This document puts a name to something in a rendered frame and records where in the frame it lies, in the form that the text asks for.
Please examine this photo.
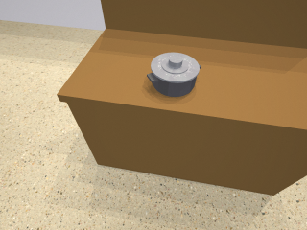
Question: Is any pot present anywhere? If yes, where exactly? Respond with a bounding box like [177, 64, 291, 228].
[147, 65, 201, 97]

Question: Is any lid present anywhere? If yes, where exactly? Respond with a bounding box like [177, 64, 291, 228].
[151, 52, 200, 83]

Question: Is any knob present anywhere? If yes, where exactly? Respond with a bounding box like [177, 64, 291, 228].
[168, 55, 183, 67]

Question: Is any table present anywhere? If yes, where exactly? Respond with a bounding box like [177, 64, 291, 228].
[57, 0, 307, 196]

